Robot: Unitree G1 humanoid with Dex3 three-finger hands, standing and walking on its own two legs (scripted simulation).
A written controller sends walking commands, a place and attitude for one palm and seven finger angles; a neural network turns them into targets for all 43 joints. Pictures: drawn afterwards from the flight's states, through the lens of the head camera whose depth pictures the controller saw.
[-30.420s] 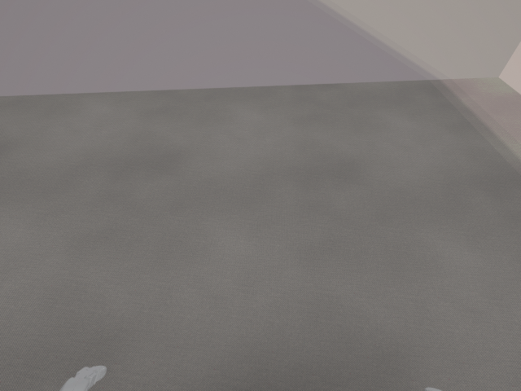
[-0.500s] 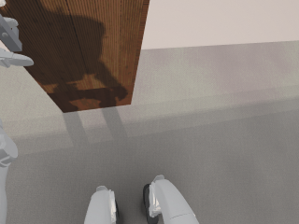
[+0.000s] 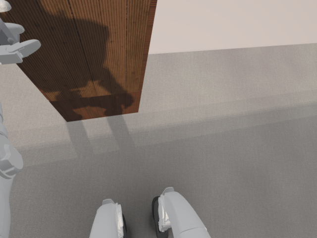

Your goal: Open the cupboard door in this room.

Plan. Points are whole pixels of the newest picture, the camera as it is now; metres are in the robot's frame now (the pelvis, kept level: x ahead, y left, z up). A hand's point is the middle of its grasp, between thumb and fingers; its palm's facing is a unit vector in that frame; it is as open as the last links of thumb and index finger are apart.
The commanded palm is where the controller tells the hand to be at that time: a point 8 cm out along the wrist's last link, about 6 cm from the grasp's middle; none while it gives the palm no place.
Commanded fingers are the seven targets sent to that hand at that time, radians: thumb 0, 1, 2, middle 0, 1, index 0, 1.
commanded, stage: close the thumb around the handle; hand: left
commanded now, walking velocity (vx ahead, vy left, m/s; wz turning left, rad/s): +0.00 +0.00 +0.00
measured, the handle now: (1, 24) +0.59 +0.27 +0.06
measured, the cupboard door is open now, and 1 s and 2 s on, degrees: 0 19 53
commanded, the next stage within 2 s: pull the door open along its arc in 0.34 s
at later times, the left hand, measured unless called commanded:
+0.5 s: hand (15, 42) +0.55 +0.24 +0.06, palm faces +0.07 -1.00 -0.02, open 5.5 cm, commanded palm +0.52 +0.27 +0.06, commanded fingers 0.00 0.90 0.90 -0.40 -1.35 -0.40 -1.35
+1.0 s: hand (35, 85) +0.44 +0.20 +0.06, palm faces +0.29 -0.96 +0.08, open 6.0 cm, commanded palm +0.38 +0.23 +0.06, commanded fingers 0.00 0.90 0.90 -0.40 -1.35 -0.40 -1.35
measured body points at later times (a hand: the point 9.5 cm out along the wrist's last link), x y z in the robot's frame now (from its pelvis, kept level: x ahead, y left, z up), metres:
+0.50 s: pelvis +0.00 +0.00 +0.00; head +0.18 +0.04 +0.41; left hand +0.54 +0.30 +0.06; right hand -0.02 -0.26 -0.10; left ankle -0.01 +0.08 -0.64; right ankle +0.04 -0.12 -0.64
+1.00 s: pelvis +0.03 +0.00 +0.03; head +0.14 +0.02 +0.46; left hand +0.42 +0.25 +0.06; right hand +0.09 -0.25 -0.08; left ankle -0.01 +0.08 -0.64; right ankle +0.04 -0.12 -0.64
